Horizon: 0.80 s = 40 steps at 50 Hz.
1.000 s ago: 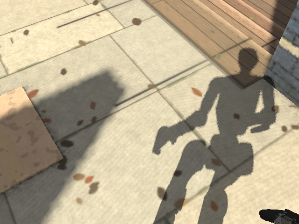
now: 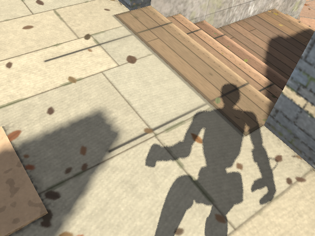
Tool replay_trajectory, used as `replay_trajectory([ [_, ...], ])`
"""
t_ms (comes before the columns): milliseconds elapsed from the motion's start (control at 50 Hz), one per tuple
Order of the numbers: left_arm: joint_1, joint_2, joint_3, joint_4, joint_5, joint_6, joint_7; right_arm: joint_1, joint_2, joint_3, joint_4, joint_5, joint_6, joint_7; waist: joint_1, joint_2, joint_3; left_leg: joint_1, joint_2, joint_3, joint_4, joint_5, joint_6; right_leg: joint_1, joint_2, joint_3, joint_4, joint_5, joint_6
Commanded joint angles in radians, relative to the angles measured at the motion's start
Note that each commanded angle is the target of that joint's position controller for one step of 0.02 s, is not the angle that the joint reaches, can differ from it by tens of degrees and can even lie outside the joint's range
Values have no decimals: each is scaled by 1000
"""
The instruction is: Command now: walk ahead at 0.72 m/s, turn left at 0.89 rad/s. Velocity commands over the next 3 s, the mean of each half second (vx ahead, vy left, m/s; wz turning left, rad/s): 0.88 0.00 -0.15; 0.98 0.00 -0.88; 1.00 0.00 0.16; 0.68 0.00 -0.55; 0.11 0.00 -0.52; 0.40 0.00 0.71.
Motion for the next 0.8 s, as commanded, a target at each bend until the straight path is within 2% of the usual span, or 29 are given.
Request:
replay_trajectory([
  [20,-132,103,7,-101,13,-10,-24,9,-172,-32,-61,-1,-33,-14,10,139,132,144,219,-494,-489,-139,166,-331,-21,31,-62,155,28],
  [60,-111,84,-5,-72,1,12,-30,39,-147,-21,-24,8,-55,-13,17,124,130,194,182,-372,-516,26,147,-322,-10,-15,-153,240,29],
  [120,-184,58,-20,-71,-17,17,-32,96,-129,-13,23,14,-73,-8,-19,134,143,267,148,-235,-528,237,110,-321,11,-74,-314,337,-1],
  [160,-255,45,-30,-87,-27,16,-38,122,-120,-5,48,9,-81,-6,-46,152,166,288,164,-182,-572,320,100,-303,21,-114,-411,374,-32],
  [200,-289,38,-37,-101,-31,12,-44,128,-116,3,79,0,-89,-12,-43,155,200,315,198,-122,-621,447,87,-269,29,-131,-496,389,-80],
  [220,-280,39,-39,-102,-31,9,-44,113,-122,5,92,-3,-93,-17,-27,150,203,329,208,-77,-623,564,72,-228,45,-138,-533,383,-109],
  [240,-250,43,-39,-94,-34,9,-40,89,-131,8,101,-7,-97,-22,-1,143,183,341,207,-20,-587,804,52,-150,84,-153,-559,364,-139],
  [280,-132,77,-29,-60,-40,9,-27,80,-174,1,113,-25,-95,-41,62,191,73,411,234,36,-413,1387,12,12,176,-190,-522,294,-175],
  [300,10,106,-19,-19,-43,9,-22,53,-196,-6,111,-41,-84,-51,133,217,-4,431,244,55,-241,1566,-3,124,213,-192,-498,242,-192],
  [320,226,140,-2,51,-48,9,-14,11,-215,-13,102,-54,-70,-59,227,227,-95,399,244,64,10,1638,-10,298,246,-187,-484,173,-205],
  [340,437,173,18,113,-43,7,-2,-55,-235,-18,88,-48,-64,-62,343,176,-144,217,213,84,358,1523,-18,541,212,-99,-549,104,-233],
  [360,502,272,54,140,-31,16,14,-71,-115,12,42,-24,-79,-39,304,-63,-159,-190,41,56,833,762,-61,756,-2,335,-620,-257,-363],
  [380,355,253,46,121,-43,21,8,-67,-64,32,0,-24,-108,-13,169,-204,-161,-480,-110,-99,1001,49,-65,783,-147,911,-891,-391,-461],
  [400,274,231,49,101,-48,14,3,-145,-102,39,-34,-25,-126,-13,163,-95,-65,-548,-39,-190,988,120,-41,702,-155,925,-962,-350,-445],
  [420,287,179,41,117,-48,8,5,-181,-127,42,-39,-27,-139,-9,141,49,-18,-517,15,-192,908,169,-33,595,-143,812,-977,-277,-418],
  [440,278,147,32,128,-44,0,10,-204,-116,50,-45,-36,-138,-10,104,124,41,-468,54,-178,805,174,-36,466,-103,707,-990,-165,-384],
  [460,259,120,19,141,-42,-8,16,-217,-104,56,-59,-53,-123,-12,59,136,87,-424,78,-169,744,158,-55,352,-53,610,-999,-68,-356],
  [480,250,116,12,143,-43,-18,20,-210,-91,64,-65,-65,-102,-10,30,106,107,-400,98,-160,688,135,-77,275,-20,550,-1005,-15,-359],
  [520,260,131,12,141,-54,-41,19,-257,-72,78,-92,-73,-71,-8,20,88,149,-402,131,-115,568,116,-112,164,21,471,-1035,42,-366],
  [560,276,145,18,132,-55,-51,22,-414,-65,91,-159,-55,-71,4,60,80,200,-363,133,-55,352,253,-147,58,56,424,-1094,121,-348],
  [600,303,150,27,136,-61,-51,20,-517,-32,106,-191,-37,-75,16,114,50,198,-274,108,-27,142,441,-155,52,92,386,-1091,264,-294],
  [640,350,170,36,148,-73,-51,17,-548,-32,104,-201,-24,-78,16,155,26,143,-214,71,-14,42,560,-143,155,73,397,-1058,478,-262],
  [680,366,187,43,153,-74,-47,24,-563,-52,97,-212,-21,-82,9,166,13,105,-198,48,-26,-45,542,-128,297,54,404,-983,639,-239],
  [700,360,194,45,153,-72,-45,30,-542,-66,92,-207,-23,-84,4,153,16,78,-148,30,-30,-96,508,-121,349,54,403,-925,732,-218],
  [720,351,212,49,150,-69,-46,35,-482,-99,77,-190,-21,-87,-7,123,9,22,-50,6,-38,-118,447,-111,388,50,409,-822,880,-193],
  [740,328,251,56,145,-59,-48,33,-348,-150,53,-155,-13,-91,-21,52,4,-74,101,-9,-47,-109,348,-100,404,53,406,-651,968,-171],
  [760,266,267,61,132,-53,-55,26,-148,-196,29,-108,-10,-95,-40,-68,7,-169,335,44,-79,-98,292,-84,304,88,393,-424,893,-155],
  [780,234,162,34,102,-47,-69,24,88,-277,-6,-71,-35,-95,-67,-150,107,-306,576,246,-255,-77,-50,-53,155,135,316,-105,546,-159],
  [800,335,21,-7,38,-106,-66,25,48,-333,-18,-71,-64,-94,-60,-35,475,-470,788,555,-834,-266,-258,56,-140,236,192,196,-120,-123],
])
Next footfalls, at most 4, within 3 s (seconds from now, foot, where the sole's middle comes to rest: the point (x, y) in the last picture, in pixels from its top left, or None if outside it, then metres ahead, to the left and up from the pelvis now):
0.34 right None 0.44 -0.03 -0.76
0.78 left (122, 156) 0.91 0.09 -0.76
1.20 right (195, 125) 1.12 -0.31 -0.76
1.62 left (190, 69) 1.60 -0.35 -0.76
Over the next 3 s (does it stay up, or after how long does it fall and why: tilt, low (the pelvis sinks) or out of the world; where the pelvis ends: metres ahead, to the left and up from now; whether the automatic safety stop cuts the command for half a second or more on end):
stays up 1.84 -0.71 -0.15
